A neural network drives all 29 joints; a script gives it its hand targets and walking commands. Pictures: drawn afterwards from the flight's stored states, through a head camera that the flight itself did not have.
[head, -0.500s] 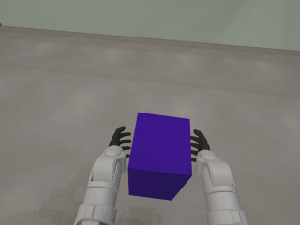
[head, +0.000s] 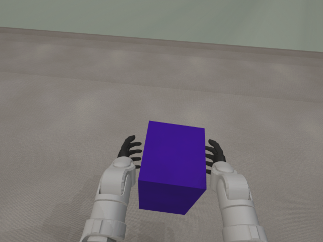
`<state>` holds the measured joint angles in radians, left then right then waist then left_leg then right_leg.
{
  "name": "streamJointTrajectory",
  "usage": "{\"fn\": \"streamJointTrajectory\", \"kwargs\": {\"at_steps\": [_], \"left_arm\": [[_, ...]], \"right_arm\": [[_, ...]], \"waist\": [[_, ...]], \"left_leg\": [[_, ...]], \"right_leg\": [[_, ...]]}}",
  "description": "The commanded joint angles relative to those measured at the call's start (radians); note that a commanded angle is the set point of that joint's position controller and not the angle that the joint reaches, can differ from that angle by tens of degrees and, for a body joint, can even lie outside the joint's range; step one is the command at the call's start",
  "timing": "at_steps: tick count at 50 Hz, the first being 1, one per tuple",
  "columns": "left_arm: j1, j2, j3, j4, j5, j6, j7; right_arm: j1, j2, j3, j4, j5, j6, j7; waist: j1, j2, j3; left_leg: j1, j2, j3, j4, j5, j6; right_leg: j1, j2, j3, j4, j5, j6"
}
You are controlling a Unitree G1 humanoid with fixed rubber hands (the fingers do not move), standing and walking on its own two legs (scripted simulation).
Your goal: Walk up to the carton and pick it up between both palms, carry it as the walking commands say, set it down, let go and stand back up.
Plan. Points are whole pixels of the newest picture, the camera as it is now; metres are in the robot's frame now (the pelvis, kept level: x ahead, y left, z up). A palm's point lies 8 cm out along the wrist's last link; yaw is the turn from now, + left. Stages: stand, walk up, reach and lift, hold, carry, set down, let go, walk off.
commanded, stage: carry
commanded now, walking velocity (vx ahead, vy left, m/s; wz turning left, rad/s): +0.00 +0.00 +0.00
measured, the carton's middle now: (168, 172) +0.32 +0.00 -0.03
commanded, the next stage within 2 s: hold in 0.44 s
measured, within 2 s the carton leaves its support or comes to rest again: neither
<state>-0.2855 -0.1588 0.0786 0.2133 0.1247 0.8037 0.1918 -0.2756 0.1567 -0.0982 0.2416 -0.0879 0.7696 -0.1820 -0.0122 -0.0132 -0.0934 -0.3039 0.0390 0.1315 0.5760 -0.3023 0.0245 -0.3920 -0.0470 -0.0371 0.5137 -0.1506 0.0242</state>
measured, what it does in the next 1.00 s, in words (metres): stands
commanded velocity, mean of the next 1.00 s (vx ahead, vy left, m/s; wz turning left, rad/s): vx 0.00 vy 0.00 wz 0.00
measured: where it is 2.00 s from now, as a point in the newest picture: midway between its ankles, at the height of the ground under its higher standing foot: outside the picture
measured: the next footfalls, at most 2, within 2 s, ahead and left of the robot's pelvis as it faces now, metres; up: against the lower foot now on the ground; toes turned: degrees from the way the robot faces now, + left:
none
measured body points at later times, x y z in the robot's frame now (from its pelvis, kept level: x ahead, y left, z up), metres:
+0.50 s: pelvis +0.00 +0.00 +0.00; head -0.03 +0.01 +0.45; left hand +0.31 +0.12 +0.03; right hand +0.31 -0.12 +0.03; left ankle +0.00 +0.10 -0.73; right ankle +0.07 -0.14 -0.73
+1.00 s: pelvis -0.02 -0.04 +0.00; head -0.08 -0.06 +0.45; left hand +0.29 +0.12 +0.05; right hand +0.31 -0.12 +0.05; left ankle +0.00 +0.10 -0.73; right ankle +0.07 -0.14 -0.73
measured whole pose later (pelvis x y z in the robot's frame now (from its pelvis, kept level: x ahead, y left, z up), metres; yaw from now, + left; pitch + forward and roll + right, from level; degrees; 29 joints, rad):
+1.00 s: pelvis -0.02 -0.04 +0.00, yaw +9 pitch -10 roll +0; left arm -0.49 -0.22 0.35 0.62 0.33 0.65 0.08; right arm -0.49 0.23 -0.37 0.55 -0.31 0.71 -0.13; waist -0.05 0.03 0.01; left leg -0.11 -0.02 -0.10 0.51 -0.24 -0.01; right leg -0.14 0.03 0.05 0.48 -0.17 0.00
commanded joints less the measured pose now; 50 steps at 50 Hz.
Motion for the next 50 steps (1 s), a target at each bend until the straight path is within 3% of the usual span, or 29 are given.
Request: {"fn": "streamJointTrajectory", "kwargs": {"at_steps": [1, 5, 8, 11, 14, 15, 18, 20, 22, 23, 25, 26, 28, 30, 32, 33, 34, 36, 38, 40, 41, 42, 43, 44, 45, 47, 48, 49, 50], "left_arm": [[-0.454, -0.998, -0.456, -0.166, -0.221, -0.075, -0.195], [-0.465, -0.998, -0.451, -0.149, -0.216, -0.081, -0.201], [-0.491, -0.99, -0.458, -0.176, -0.221, -0.085, -0.2], [-0.469, -0.999, -0.442, -0.154, -0.22, -0.084, -0.203], [-0.476, -0.994, -0.449, -0.162, -0.219, -0.088, -0.204], [-0.482, -0.996, -0.456, -0.168, -0.221, -0.09, -0.203], [-0.486, -0.994, -0.453, -0.169, -0.219, -0.091, -0.203], [-0.498, -0.994, -0.453, -0.175, -0.223, -0.096, -0.203], [-0.491, -0.994, -0.461, -0.173, -0.224, -0.095, -0.206], [-0.505, -0.99, -0.303, 0.099, -0.105, -0.126, -0.253], [-0.508, -1.053, -0.329, 0.083, -0.104, -0.171, -0.28], [-0.631, -1.104, -0.356, 0.055, -0.123, -0.193, -0.295], [-0.662, -1.168, -0.388, 0.057, -0.145, -0.199, -0.304], [-0.708, -1.205, -0.45, 0.068, -0.156, -0.193, -0.319], [-0.69, -1.182, -0.433, 0.086, -0.155, -0.194, -0.332], [-0.689, -1.171, -0.414, 0.123, -0.139, -0.19, -0.34], [-0.735, -1.182, -0.408, 0.137, -0.149, -0.191, -0.353], [-0.716, -1.161, -0.362, 0.184, -0.128, -0.184, -0.359], [-0.727, -1.177, -0.356, 0.209, -0.125, -0.177, -0.364], [-0.756, -1.144, -0.288, 0.241, -0.105, -0.182, -0.37], [-0.801, -1.133, -0.299, 0.234, -0.102, -0.184, -0.375], [-0.813, -1.12, -0.28, 0.241, -0.094, -0.185, -0.374], [-0.78, -1.188, -0.309, 0.34, -0.087, -0.169, -0.372], [-0.825, -1.147, -0.277, 0.299, -0.091, -0.185, -0.375], [-0.862, -1.097, -0.203, 0.339, -0.044, -0.185, -0.374], [-0.94, -1.078, -0.178, 0.316, -0.037, -0.217, -0.372], [-0.916, -1.071, -0.146, 0.342, -0.026, -0.224, -0.369], [-0.97, -1.063, -0.14, 0.339, -0.022, -0.237, -0.369], [-0.943, -1.045, -0.096, 0.41, 0.0, -0.239, -0.366]], "right_arm": [[-0.429, 1.016, 0.483, -0.134, 0.189, -0.04, 0.178], [-0.47, 1.017, 0.488, -0.138, 0.186, -0.046, 0.181], [-0.449, 1.021, 0.479, -0.121, 0.181, -0.049, 0.18], [-0.451, 1.026, 0.486, -0.117, 0.185, -0.046, 0.181], [-0.45, 1.023, 0.482, -0.115, 0.181, -0.051, 0.183], [-0.457, 1.019, 0.482, -0.121, 0.188, -0.056, 0.184], [-0.458, 1.023, 0.482, -0.119, 0.188, -0.056, 0.186], [-0.438, 1.031, 0.481, -0.105, 0.187, -0.054, 0.187], [-0.443, 1.017, 0.472, -0.112, 0.18, -0.06, 0.184], [-0.461, 1.039, 0.361, 0.128, 0.063, -0.083, 0.243], [-0.51, 1.106, 0.433, 0.052, 0.093, -0.13, 0.29], [-0.684, 1.175, 0.467, -0.008, 0.132, -0.153, 0.3], [-0.714, 1.216, 0.491, -0.016, 0.164, -0.161, 0.307], [-0.664, 1.207, 0.446, 0.017, 0.128, -0.15, 0.298], [-0.595, 1.235, 0.426, 0.096, 0.121, -0.139, 0.297], [-0.608, 1.245, 0.398, 0.125, 0.104, -0.136, 0.296], [-0.603, 1.251, 0.365, 0.157, 0.082, -0.127, 0.291], [-0.61, 1.287, 0.349, 0.205, 0.082, -0.119, 0.295], [-0.606, 1.287, 0.332, 0.215, 0.071, -0.114, 0.294], [-0.662, 1.32, 0.308, 0.261, 0.069, -0.109, 0.292], [-0.633, 1.331, 0.283, 0.302, 0.054, -0.108, 0.289], [-0.658, 1.34, 0.278, 0.307, 0.047, -0.105, 0.289], [-0.671, 1.306, 0.255, 0.25, 0.01, -0.104, 0.269], [-0.68, 1.319, 0.248, 0.291, 0.008, -0.1, 0.261], [-0.724, 1.322, 0.241, 0.315, 0.001, -0.095, 0.265], [-0.722, 1.326, 0.203, 0.375, -0.021, -0.102, 0.258], [-0.749, 1.324, 0.218, 0.377, -0.021, -0.097, 0.257], [-0.759, 1.324, 0.204, 0.392, -0.019, -0.109, 0.259], [-0.798, 1.32, 0.203, 0.417, -0.015, -0.114, 0.254]], "waist": [[0.002, 0.022, -0.343], [0.0, -0.017, -0.308], [0.001, 0.032, -0.31], [0.003, -0.005, -0.311], [0.001, 0.0, -0.317], [0.003, 0.04, -0.331], [0.003, 0.046, -0.334], [0.002, 0.001, -0.352], [0.001, 0.036, -0.348], [0.069, 0.098, -0.197], [0.068, 0.054, -0.254], [0.082, 0.055, -0.307], [0.052, 0.045, -0.41], [-0.055, 0.06, -0.407], [-0.043, 0.046, -0.371], [-0.048, 0.035, -0.327], [-0.08, 0.001, -0.285], [-0.039, -0.004, -0.283], [-0.058, -0.013, -0.22], [-0.009, -0.024, -0.216], [-0.033, -0.02, -0.204], [-0.02, -0.034, -0.208], [-0.104, 0.046, -0.159], [-0.076, 0.013, -0.143], [-0.019, 0.033, -0.101], [-0.03, 0.0, -0.106], [-0.007, -0.056, -0.107], [-0.004, -0.029, -0.105], [0.038, -0.026, -0.122]], "left_leg": [[0.068, 0.101, -0.104, -0.086, 0.253, -0.006], [0.046, 0.086, -0.097, -0.095, 0.111, -0.01], [0.05, 0.091, -0.099, -0.1, 0.133, -0.009], [0.038, 0.092, -0.105, -0.108, 0.081, 0.0], [0.048, 0.093, -0.109, -0.113, 0.099, 0.0], [0.066, 0.098, -0.115, -0.113, 0.14, -0.001], [0.053, 0.105, -0.106, -0.111, 0.185, -0.001], [0.063, 0.105, -0.101, -0.097, 0.198, -0.004], [0.063, 0.103, -0.105, -0.104, 0.209, 0.003], [0.034, -0.064, -0.205, -0.149, 0.292, -0.031], [0.033, -0.077, -0.237, -0.162, 0.222, -0.012], [0.043, -0.085, -0.235, -0.142, 0.236, -0.016], [0.156, -0.094, -0.253, -0.116, 0.412, -0.036], [0.234, -0.086, -0.282, -0.119, 0.443, -0.04], [0.214, -0.094, -0.264, -0.134, 0.402, -0.042], [0.162, -0.1, -0.263, -0.152, 0.281, -0.032], [0.155, -0.095, -0.261, -0.157, 0.228, -0.031], [0.114, -0.105, -0.246, -0.167, 0.199, -0.026], [0.101, -0.106, -0.248, -0.173, 0.183, -0.025], [0.053, -0.118, -0.229, -0.171, 0.133, -0.014], [0.051, -0.121, -0.225, -0.166, 0.097, -0.012], [0.071, -0.123, -0.219, -0.158, 0.087, -0.006], [0.132, -0.126, -0.203, -0.189, 0.085, -0.002], [0.105, -0.126, -0.195, -0.177, 0.074, 0.006], [0.062, -0.129, -0.181, -0.178, 0.0, 0.009], [0.033, -0.125, -0.184, -0.17, -0.026, 0.017], [0.049, -0.123, -0.179, -0.17, -0.01, 0.025], [0.036, -0.126, -0.173, -0.166, -0.026, 0.026], [0.024, -0.125, -0.166, -0.154, -0.054, 0.031]], "right_leg": [[0.186, -0.057, 0.061, -0.005, 0.21, -0.032], [0.177, -0.068, 0.083, -0.041, 0.146, -0.03], [0.168, -0.061, 0.071, -0.039, 0.133, -0.028], [0.173, -0.06, 0.083, -0.055, 0.091, -0.032], [0.172, -0.06, 0.079, -0.049, 0.1, -0.03], [0.166, -0.055, 0.077, -0.037, 0.109, -0.033], [0.191, -0.053, 0.055, -0.015, 0.156, -0.028], [0.201, -0.052, 0.058, -0.015, 0.177, -0.029], [0.19, -0.046, 0.054, -0.004, 0.171, -0.029], [0.324, 0.127, 0.078, -0.014, 0.126, -0.024], [0.372, 0.129, 0.085, -0.017, 0.093, -0.036], [0.375, 0.129, 0.098, -0.005, 0.099, -0.036], [0.359, 0.133, 0.101, 0.004, 0.198, -0.035], [0.276, 0.135, 0.087, 0.001, 0.193, -0.035], [0.303, 0.126, 0.08, -0.024, 0.19, -0.025], [0.318, 0.121, 0.08, -0.035, 0.139, -0.024], [0.29, 0.125, 0.07, -0.037, 0.097, -0.024], [0.357, 0.117, 0.078, -0.05, 0.097, -0.016], [0.344, 0.122, 0.075, -0.051, 0.084, -0.015], [0.388, 0.106, 0.1, -0.075, 0.03, -0.006], [0.381, 0.106, 0.107, -0.084, -0.006, -0.006], [0.371, 0.101, 0.118, -0.094, -0.035, -0.004], [0.402, 0.12, 0.107, -0.136, -0.041, -0.022], [0.402, 0.113, 0.121, -0.143, -0.075, -0.013], [0.416, 0.102, 0.144, -0.16, -0.186, -0.013], [0.431, 0.103, 0.152, -0.149, -0.213, -0.012], [0.433, 0.106, 0.141, -0.151, -0.207, -0.004], [0.423, 0.102, 0.151, -0.156, -0.228, -0.005], [0.424, 0.092, 0.165, -0.151, -0.276, -0.008]]}}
